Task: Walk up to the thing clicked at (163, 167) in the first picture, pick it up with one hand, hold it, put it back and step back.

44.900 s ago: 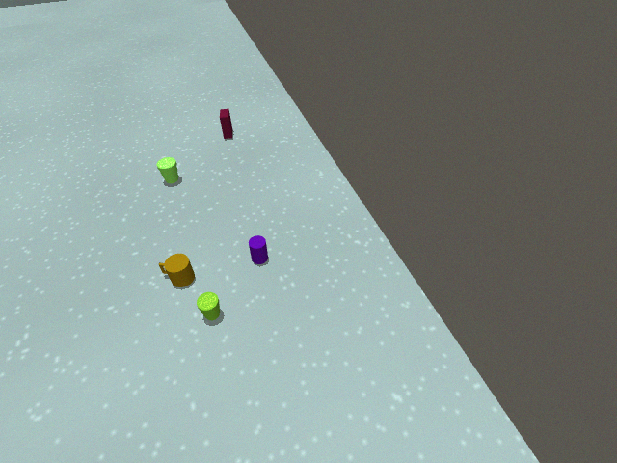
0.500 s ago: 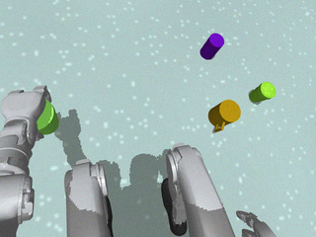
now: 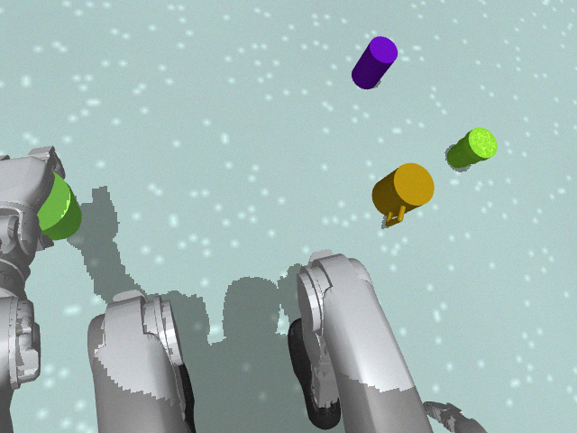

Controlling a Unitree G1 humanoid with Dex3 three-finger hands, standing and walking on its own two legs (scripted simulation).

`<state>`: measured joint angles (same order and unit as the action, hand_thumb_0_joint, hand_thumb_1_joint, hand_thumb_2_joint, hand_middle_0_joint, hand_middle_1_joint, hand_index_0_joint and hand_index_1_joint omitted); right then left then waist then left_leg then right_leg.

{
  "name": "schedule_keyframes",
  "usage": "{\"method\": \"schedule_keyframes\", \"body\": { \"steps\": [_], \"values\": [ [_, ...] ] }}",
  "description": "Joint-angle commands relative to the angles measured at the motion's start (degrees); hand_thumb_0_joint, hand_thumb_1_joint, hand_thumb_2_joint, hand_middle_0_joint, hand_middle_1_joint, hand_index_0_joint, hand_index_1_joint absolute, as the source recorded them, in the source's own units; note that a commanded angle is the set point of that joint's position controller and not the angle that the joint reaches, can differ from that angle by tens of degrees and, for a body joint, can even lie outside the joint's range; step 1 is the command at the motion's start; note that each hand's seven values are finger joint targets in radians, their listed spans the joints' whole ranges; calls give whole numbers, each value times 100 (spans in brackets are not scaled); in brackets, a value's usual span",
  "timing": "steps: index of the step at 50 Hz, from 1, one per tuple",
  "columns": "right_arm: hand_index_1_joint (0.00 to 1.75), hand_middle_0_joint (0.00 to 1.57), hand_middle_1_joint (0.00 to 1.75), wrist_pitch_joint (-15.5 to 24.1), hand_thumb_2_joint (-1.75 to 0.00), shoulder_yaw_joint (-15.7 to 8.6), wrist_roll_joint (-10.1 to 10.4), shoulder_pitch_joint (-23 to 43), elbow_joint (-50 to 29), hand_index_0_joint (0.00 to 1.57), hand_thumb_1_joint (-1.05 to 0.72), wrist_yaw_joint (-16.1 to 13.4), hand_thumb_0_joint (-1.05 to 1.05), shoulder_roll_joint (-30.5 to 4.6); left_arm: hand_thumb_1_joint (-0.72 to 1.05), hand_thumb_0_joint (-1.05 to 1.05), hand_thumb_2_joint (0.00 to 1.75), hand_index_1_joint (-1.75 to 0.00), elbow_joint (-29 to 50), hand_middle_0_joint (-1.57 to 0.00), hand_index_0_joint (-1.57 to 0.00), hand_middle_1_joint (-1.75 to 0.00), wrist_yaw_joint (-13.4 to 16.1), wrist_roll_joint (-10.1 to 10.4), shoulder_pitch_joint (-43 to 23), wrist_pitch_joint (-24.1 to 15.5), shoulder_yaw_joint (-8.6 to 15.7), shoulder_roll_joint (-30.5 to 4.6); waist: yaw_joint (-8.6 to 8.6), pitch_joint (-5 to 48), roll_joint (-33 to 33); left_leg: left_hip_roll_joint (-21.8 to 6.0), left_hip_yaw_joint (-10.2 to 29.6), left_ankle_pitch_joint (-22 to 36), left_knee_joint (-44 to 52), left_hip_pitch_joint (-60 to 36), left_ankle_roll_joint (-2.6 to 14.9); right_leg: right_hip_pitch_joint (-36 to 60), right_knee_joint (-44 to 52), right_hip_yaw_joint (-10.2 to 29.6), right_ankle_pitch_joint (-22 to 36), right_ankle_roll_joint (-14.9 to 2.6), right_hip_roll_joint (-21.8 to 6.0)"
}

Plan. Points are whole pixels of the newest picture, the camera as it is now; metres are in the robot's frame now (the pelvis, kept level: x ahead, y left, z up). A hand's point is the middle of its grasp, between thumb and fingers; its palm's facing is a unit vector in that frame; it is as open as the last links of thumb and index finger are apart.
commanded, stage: lower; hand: left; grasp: from above
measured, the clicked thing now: (47, 211) +0.47 +0.28 -0.22
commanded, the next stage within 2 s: rest in 0.26 s
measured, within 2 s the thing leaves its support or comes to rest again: rests again in 0.66 s
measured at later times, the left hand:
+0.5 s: hand (51, 219) +0.46 +0.28 -0.23, palm faces -0.46 -0.08 -0.88, open 11.6 cm
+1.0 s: hand (55, 220) +0.46 +0.29 -0.26, palm faces -0.47 -0.08 -0.88, open 11.6 cm
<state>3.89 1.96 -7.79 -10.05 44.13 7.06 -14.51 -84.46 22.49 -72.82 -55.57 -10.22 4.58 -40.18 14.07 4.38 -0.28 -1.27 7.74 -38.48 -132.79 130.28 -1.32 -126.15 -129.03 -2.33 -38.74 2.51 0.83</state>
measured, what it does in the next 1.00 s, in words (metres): lowers itself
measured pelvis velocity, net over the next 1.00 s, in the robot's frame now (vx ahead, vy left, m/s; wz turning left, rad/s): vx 0.01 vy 0.00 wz -0.07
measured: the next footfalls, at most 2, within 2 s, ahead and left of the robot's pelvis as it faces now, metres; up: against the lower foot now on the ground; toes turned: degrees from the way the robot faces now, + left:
none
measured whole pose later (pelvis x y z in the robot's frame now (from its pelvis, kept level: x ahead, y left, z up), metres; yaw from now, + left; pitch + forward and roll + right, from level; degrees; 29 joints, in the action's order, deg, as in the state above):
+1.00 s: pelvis +0.01 +0.00 -0.05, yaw -4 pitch +31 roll -10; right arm 7.9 7.6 -12.7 -7.5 43.0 11.4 -16.7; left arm -94.3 30.5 -74.4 -57.4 -13.3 7.4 -48.5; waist 17.3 -2.6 -3.2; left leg -0.9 12.4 -40.5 -144.1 135.7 -2.0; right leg -130.5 -137.5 -5.3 -39.2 3.3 2.4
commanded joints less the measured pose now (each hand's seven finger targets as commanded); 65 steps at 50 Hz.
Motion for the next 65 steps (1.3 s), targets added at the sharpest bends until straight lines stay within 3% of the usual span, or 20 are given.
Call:
{"method": "schedule_keyframes", "body": {
  "steps": [1,6,16,22,26,30,33,35,39,40,42,43,45,49,51,55,56,60,64,65],
  "values": [
    [30,20,30,33,-90,-370,-4,-1160,-41,20,-91,-43,0,-1451,38,0,120,-122,584,-72,-76,-126,303,81,-1891,-26,133,-1393,41,3561,1431,124,-604,860,1200,-2808,278,1732,1272,-558,1189,-424,110],
    [30,20,30,51,-90,-319,-55,-1089,-80,20,-91,-4,0,-1464,39,0,118,-120,595,-72,-77,-125,368,9,-1906,-124,145,-1468,43,3707,1748,117,-568,960,1067,-2952,233,1638,1047,-626,1247,-442,129],
    [30,20,30,52,-90,-345,-149,-978,-68,20,-91,45,0,-1544,43,0,120,-121,942,-76,-80,-125,687,-48,-1829,-189,483,-1850,-12,3995,1970,86,-580,1152,772,-2968,214,1642,782,-662,1465,-424,160],
    [30,20,30,68,-90,-250,-217,-1013,-12,20,-90,80,0,-1551,40,0,122,-119,441,-72,-77,-123,760,-42,-1847,-117,398,-1750,177,3643,1603,83,-556,1104,522,-2509,281,1663,756,-666,1507,-363,181],
    [30,20,30,105,-90,-162,-255,-981,-21,20,-90,103,0,-1571,41,0,120,-118,317,-72,-77,-124,759,-24,-1818,-142,339,-1788,161,3619,1717,69,-501,1063,485,-2437,272,1715,686,-712,1466,-363,216],
    [30,20,30,161,-90,-138,-303,-1026,-45,20,-90,158,0,-1679,44,0,122,-120,270,-74,-79,-125,733,-54,-1834,-176,416,-1886,271,3458,1741,88,-454,1061,436,-2533,248,1591,571,-817,1396,-382,207],
    [30,20,30,177,-90,-96,-315,-923,-74,20,-90,180,0,-1723,46,0,121,-120,370,-74,-80,-126,791,-67,-1824,-259,461,-1979,212,3574,2014,74,-409,1178,427,-2692,203,1539,490,-875,1470,-411,233],
    [30,20,30,218,-90,-48,-359,-950,-56,20,-90,228,0,-1700,46,0,120,-119,185,-75,-80,-125,814,-149,-1823,-271,372,-1908,344,3388,1969,68,-404,1176,337,-2675,205,1470,421,-905,1518,-402,250],
    [30,20,30,264,-90,10,-404,-905,-107,20,-90,287,0,-1784,44,0,117,-117,107,-72,-78,-123,952,-167,-1679,-286,535,-2100,298,3218,2062,69,-418,1108,280,-2509,213,1492,442,-911,1461,-394,250],
    [30,20,30,285,-90,-2,-433,-950,-111,20,-90,301,0,-1818,42,0,120,-118,148,-72,-77,-123,974,-203,-1796,-304,549,-2103,412,3244,1913,53,-382,1172,247,-2535,214,1473,416,-963,1522,-391,266],
    [30,20,30,309,-90,65,-412,-899,-47,20,-90,349,0,-1745,39,0,119,-117,-308,-70,-75,-123,994,-157,-1759,-302,251,-1811,493,2978,1795,46,-355,918,254,-2252,246,1393,453,-940,1384,-380,301],
    [30,20,30,330,-90,47,-449,-964,-46,20,-90,356,0,-1796,38,0,118,-118,-241,-68,-74,-123,1005,-123,-1785,-318,345,-1857,535,2951,1647,59,-330,850,277,-2198,258,1387,509,-984,1297,-360,296],
    [30,20,30,363,-90,67,-456,-955,-80,20,-90,353,0,-1860,36,0,116,-116,-245,-67,-72,-122,1017,-28,-1598,-326,495,-2075,393,2987,1698,56,-325,871,285,-2186,255,1493,522,-985,1273,-357,295],
    [30,20,30,435,-90,144,-465,-876,-106,20,-90,394,0,-1869,36,0,114,-115,-436,-65,-71,-121,1001,-106,-1771,-335,259,-2040,517,2764,1759,42,-299,628,273,-2106,256,1357,515,-991,1064,-372,318],
    [30,20,30,464,-90,138,-466,-887,-176,20,-90,380,0,-1978,35,0,113,-115,-604,-64,-70,-121,1015,-94,-1719,-352,394,-2167,536,2710,1538,54,-270,664,222,-1995,266,1371,506,-1033,1074,-372,303],
    [30,20,30,472,-90,193,-504,-925,-140,20,-89,399,0,-1942,3,0,111,-114,-566,-36,-40,-119,1050,-107,-1709,-411,425,-2241,522,2849,1673,28,-250,775,225,-2031,252,1589,503,-1025,1210,-358,340],
    [30,20,30,513,-90,222,-508,-873,-209,20,-89,421,0,-1918,-5,0,112,-114,-593,-31,-35,-118,1019,-123,-1779,-407,214,-1998,589,2723,1608,37,-263,746,161,-2053,257,1469,507,-1024,1206,-355,329],
    [30,20,30,543,-90,232,-500,-896,-173,20,-89,424,0,-1973,-35,0,111,-113,-609,-16,-18,-116,1083,-170,-1724,-420,366,-2324,539,2777,1701,30,-253,730,202,-2108,252,1551,507,-1036,1196,-348,346],
    [30,20,30,581,-90,250,-550,-873,-173,20,-89,444,0,-2017,-46,0,114,-115,-523,-9,-10,-116,1154,-239,-1889,-417,321,-2258,620,2601,1839,31,-245,730,181,-2194,213,1326,462,-1098,1154,-384,335],
    [30,20,30,583,-90,255,-544,-813,-174,20,-89,434,0,-2006,-48,0,115,-115,-461,-9,-9,-115,1196,-196,-1854,-429,404,-2336,536,2685,1880,23,-227,683,227,-2199,202,1346,483,-1107,1097,-391,348]
  ]
}}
